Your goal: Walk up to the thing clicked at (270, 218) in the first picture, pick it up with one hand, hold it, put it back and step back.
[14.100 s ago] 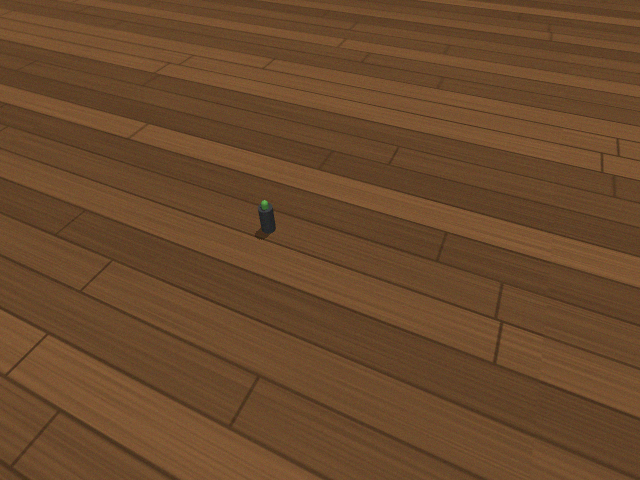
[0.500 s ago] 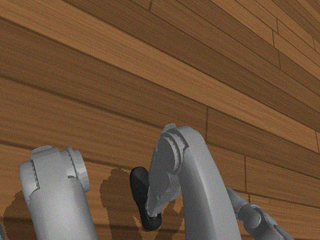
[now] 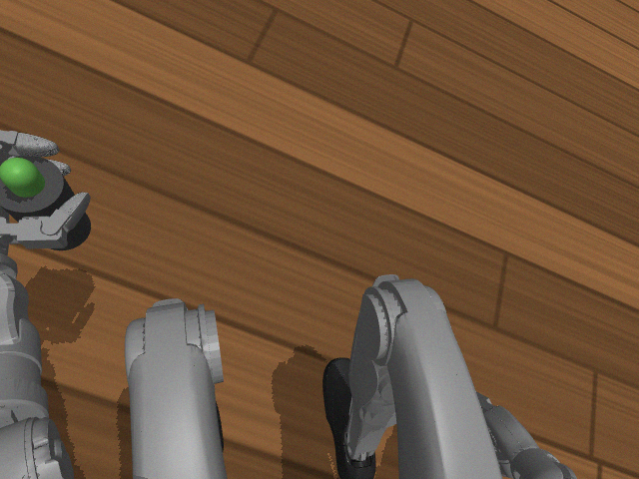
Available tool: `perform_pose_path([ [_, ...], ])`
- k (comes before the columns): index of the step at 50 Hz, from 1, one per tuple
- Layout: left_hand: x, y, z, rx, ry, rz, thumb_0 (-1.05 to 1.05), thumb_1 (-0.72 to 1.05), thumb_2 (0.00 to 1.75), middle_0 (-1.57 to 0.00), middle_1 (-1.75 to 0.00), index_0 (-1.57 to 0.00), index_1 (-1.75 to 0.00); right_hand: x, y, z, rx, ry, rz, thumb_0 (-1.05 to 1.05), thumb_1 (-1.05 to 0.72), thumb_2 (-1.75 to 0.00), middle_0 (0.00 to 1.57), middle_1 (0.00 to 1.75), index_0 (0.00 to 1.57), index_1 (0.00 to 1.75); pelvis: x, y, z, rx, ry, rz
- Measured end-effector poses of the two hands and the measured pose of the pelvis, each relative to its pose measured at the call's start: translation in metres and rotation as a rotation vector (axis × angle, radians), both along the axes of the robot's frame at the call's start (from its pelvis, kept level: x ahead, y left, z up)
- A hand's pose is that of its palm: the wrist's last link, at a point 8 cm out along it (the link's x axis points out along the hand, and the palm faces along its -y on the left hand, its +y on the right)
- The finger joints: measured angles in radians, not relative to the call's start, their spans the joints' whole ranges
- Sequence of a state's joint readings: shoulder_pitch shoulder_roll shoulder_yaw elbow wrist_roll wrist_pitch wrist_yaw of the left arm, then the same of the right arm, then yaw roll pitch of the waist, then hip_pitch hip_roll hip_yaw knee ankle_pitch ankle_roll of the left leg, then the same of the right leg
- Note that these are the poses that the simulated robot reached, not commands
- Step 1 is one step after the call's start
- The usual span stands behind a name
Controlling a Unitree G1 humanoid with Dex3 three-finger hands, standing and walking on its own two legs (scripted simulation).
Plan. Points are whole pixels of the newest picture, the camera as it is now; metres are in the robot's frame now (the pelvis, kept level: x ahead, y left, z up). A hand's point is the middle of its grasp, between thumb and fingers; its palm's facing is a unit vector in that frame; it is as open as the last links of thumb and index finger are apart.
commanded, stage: settle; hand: left
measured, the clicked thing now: (42, 202) +0.44 +0.30 -0.08
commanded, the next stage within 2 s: lift in 0.80 s
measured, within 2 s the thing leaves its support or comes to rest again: neither
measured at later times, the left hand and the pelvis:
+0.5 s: hand (43, 161) +0.45 +0.27 +0.00, palm faces +0.25 -0.97 -0.03, open 8.1 cm; pelvis +0.01 -0.01 +0.03, yaw +3 degrees
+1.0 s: hand (34, 156) +0.44 +0.27 +0.03, palm faces +0.26 -0.97 -0.02, open 8.1 cm; pelvis +0.01 -0.01 +0.05, yaw +4 degrees
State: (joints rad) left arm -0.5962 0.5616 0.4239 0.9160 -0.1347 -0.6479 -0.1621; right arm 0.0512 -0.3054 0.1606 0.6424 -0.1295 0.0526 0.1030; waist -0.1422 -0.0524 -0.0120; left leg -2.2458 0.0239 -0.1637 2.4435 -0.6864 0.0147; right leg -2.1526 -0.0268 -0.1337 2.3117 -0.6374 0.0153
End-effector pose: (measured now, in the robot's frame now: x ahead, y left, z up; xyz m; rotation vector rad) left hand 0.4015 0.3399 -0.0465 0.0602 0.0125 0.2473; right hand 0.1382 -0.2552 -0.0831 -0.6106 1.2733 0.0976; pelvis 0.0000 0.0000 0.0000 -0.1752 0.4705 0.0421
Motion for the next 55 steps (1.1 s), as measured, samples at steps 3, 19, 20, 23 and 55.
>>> perform_pose_path([
  [3,0.004,-0.001,0.009,-0.007,0.001,0.002,0.02,-0.17,1.04,-0.79,-1.00,-0.87,-1.00,-0.001,-0.003,-0.003,0.015,0.006,-0.026,0.00,-0.88,-0.90,0.21,0.30,0.21,0.30,0.002,-0.002,0.004,0.012,0.020,0.005],
  [19,0.010,-0.021,0.035,-0.044,0.011,0.000,0.02,-0.17,1.04,-0.79,-1.00,-0.88,-1.00,0.010,-0.015,0.005,0.034,-0.019,-0.093,0.00,-0.89,-0.90,0.21,0.30,0.21,0.30,0.012,-0.009,0.024,0.056,0.083,0.017],
  [20,0.011,-0.020,0.038,-0.042,0.007,0.003,0.02,-0.17,1.04,-0.79,-1.00,-0.88,-1.00,0.011,-0.015,0.006,0.034,-0.023,-0.094,0.00,-0.89,-0.90,0.21,0.30,0.21,0.30,0.012,-0.009,0.025,0.057,0.084,0.018],
  [23,0.012,-0.020,0.045,-0.032,0.002,0.006,0.02,-0.17,1.04,-0.79,-1.00,-0.88,-1.01,0.013,-0.015,0.008,0.036,-0.037,-0.097,0.00,-0.89,-0.90,0.21,0.30,0.21,0.30,0.011,-0.010,0.029,0.059,0.085,0.019],
  [55,0.006,-0.023,0.084,-0.017,0.010,-0.014,0.02,-0.17,1.04,-0.79,-1.00,-0.87,-1.01,0.003,-0.008,0.029,0.071,-0.067,-0.142,0.01,-0.91,-0.90,0.21,0.30,0.21,0.30,0.007,-0.007,0.054,0.076,0.095,0.036],
])
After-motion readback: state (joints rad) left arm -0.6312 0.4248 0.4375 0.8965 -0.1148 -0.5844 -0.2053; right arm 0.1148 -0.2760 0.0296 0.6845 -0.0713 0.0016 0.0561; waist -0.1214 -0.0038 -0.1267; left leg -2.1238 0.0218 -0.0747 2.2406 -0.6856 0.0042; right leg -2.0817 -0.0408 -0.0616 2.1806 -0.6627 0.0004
